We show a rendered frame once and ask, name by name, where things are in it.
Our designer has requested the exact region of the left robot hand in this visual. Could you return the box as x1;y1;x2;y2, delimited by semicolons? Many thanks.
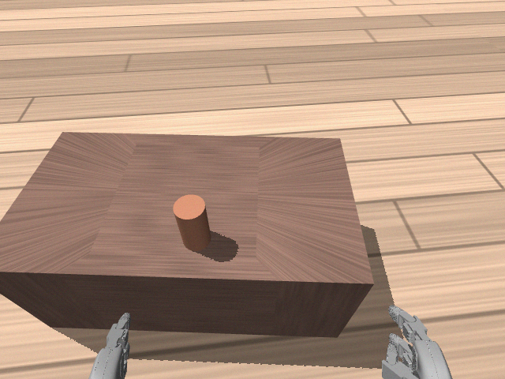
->
89;313;131;379

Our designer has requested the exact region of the can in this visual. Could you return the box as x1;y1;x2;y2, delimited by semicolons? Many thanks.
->
173;194;211;251

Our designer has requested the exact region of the right robot hand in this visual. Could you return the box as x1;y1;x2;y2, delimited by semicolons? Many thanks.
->
382;305;452;379

